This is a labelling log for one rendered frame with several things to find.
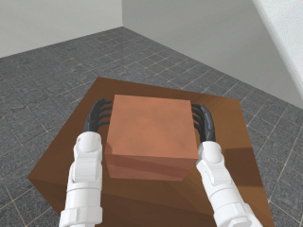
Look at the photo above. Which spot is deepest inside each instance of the robot right forearm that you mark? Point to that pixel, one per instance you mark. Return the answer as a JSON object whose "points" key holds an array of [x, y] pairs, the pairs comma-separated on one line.
{"points": [[229, 208]]}

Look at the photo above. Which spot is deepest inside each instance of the pedestal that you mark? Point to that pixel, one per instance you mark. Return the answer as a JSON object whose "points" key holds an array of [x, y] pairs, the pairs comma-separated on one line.
{"points": [[155, 203]]}

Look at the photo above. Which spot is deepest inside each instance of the robot left forearm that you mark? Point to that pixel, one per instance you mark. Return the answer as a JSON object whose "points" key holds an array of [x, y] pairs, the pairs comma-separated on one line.
{"points": [[82, 205]]}

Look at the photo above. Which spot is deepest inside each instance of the robot right hand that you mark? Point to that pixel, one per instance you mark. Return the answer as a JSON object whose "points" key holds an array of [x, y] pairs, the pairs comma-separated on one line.
{"points": [[205, 127]]}

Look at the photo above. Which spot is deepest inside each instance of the robot left hand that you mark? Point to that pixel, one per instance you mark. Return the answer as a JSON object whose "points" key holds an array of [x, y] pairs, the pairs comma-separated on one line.
{"points": [[92, 122]]}

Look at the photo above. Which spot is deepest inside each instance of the carton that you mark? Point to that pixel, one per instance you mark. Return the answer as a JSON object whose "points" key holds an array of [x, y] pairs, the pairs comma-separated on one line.
{"points": [[150, 138]]}

